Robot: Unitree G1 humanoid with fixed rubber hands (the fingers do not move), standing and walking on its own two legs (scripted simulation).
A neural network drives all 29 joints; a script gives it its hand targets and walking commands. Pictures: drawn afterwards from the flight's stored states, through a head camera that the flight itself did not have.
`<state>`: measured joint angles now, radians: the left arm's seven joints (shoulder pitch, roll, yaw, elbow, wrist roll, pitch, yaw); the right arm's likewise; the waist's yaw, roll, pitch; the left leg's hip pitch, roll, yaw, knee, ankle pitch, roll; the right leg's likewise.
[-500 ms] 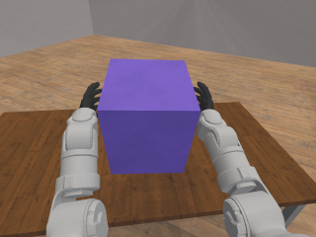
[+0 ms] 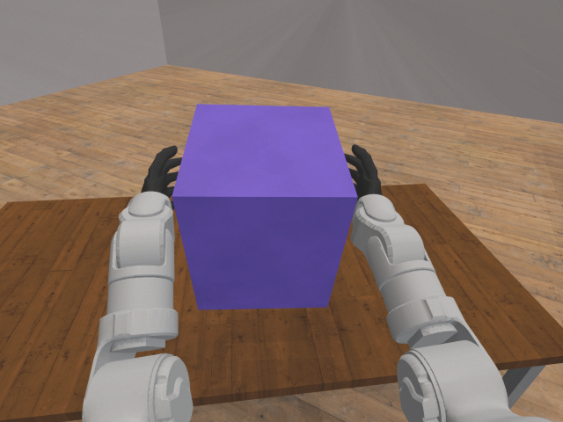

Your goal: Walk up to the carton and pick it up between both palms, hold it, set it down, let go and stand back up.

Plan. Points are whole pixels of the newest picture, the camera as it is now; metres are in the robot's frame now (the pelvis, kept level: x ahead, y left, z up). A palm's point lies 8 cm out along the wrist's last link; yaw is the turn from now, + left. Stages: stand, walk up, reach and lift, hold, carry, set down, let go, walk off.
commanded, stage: hold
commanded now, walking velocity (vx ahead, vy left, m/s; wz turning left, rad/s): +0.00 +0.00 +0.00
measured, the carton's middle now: (263, 208) +0.40 +0.01 +0.19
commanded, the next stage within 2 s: none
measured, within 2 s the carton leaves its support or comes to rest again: neither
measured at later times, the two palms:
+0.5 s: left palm (156, 202) +0.37 +0.16 +0.22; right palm (363, 201) +0.37 -0.13 +0.21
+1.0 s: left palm (157, 202) +0.37 +0.16 +0.22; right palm (363, 201) +0.37 -0.13 +0.21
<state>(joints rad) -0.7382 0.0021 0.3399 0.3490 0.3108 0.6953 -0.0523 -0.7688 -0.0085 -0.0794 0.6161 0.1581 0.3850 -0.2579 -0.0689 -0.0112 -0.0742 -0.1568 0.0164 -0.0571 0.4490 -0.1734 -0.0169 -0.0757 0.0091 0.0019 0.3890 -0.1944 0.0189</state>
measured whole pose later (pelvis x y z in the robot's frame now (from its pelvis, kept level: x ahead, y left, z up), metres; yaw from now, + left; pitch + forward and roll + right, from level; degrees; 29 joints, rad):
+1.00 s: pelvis +0.00 +0.00 +0.00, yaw +0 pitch -7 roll -1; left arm -0.74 0.00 0.35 0.35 0.32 0.70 -0.05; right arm -0.77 0.00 -0.08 0.64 0.16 0.37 -0.25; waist -0.07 -0.01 -0.06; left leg -0.16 0.02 -0.06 0.45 -0.17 -0.02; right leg -0.08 0.01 0.00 0.39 -0.19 0.02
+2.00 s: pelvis +0.00 +0.00 +0.00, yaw +0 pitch -7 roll -1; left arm -0.74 0.00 0.35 0.34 0.32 0.70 -0.06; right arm -0.77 0.00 -0.08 0.63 0.16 0.37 -0.26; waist -0.07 -0.02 -0.06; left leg -0.16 0.02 -0.06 0.45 -0.17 -0.02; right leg -0.07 0.01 0.00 0.39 -0.19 0.02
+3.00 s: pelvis +0.00 +0.00 +0.00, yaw +0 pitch -7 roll -1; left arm -0.74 0.00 0.34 0.34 0.32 0.70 -0.06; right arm -0.77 0.00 -0.08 0.63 0.16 0.36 -0.26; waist -0.07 -0.02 -0.06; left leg -0.16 0.02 -0.06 0.45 -0.17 -0.02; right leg -0.07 0.01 0.00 0.39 -0.19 0.02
